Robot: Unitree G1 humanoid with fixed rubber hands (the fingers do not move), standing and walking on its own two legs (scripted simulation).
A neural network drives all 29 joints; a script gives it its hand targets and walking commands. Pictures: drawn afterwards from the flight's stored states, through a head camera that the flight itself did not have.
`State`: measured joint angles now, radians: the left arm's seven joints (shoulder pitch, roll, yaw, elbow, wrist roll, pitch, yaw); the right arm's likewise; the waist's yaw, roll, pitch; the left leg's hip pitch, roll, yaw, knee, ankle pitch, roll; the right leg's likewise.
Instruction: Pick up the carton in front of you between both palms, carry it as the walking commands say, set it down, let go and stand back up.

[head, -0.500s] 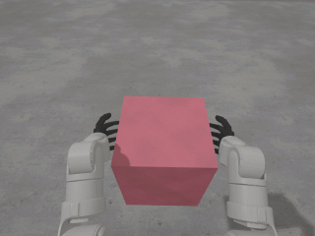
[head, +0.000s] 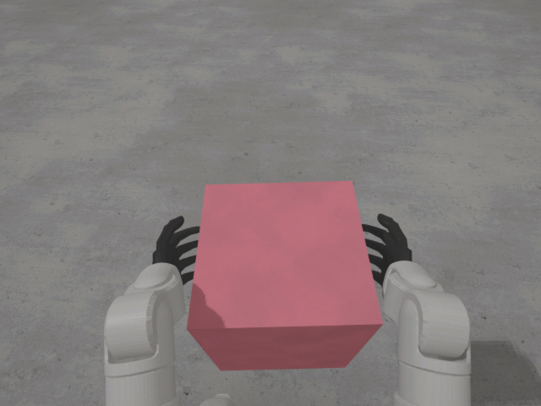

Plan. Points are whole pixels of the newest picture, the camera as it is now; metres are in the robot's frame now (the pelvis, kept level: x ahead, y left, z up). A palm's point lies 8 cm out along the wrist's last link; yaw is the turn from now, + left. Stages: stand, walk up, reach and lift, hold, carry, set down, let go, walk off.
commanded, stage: carry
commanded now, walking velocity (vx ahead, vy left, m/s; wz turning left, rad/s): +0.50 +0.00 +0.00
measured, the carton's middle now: (281, 283) +0.31 +0.01 +0.00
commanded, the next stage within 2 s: none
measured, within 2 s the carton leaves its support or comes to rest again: neither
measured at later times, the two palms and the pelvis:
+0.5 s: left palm (193, 136) +0.57 +0.19 +0.07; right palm (353, 143) +0.54 -0.11 +0.08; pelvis +0.32 +0.06 +0.00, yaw -4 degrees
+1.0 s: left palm (238, 57) +0.89 +0.14 +0.07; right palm (357, 57) +0.90 -0.16 +0.06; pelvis +0.65 -0.02 +0.00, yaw +0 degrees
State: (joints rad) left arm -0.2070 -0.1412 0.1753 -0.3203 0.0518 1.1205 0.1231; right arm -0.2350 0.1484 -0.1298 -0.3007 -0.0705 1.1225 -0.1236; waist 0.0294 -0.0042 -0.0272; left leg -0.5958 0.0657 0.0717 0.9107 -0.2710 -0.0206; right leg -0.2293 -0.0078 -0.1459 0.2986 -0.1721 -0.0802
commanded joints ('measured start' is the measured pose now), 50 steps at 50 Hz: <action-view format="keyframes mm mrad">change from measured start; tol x32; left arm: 1 -454 -922 -794 -183 -379 12 -191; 50 -227 -941 -817 -243 -344 35 -224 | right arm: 1 -360 951 737 -145 277 -10 129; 50 -170 956 793 -227 316 34 194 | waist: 1 -14 -117 -353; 12 -15 -172 -190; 16 -56 293 -373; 50 -17 -123 -320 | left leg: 1 -90 8 23 -138 102 -14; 13 378 -110 219 -485 158 63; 16 859 362 -653 -705 -9 270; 39 704 151 123 -506 798 84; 43 -39 -68 -31 382 -175 7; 50 4 56 -16 120 53 27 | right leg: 1 392 -249 211 -105 328 -65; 13 260 -175 -29 241 686 22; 17 -459 -39 147 1035 -277 64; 35 -426 -81 -35 248 157 82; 40 110 24 -132 130 58 46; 43 511 -410 654 -75 50 -137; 50 255 -286 186 -121 115 -32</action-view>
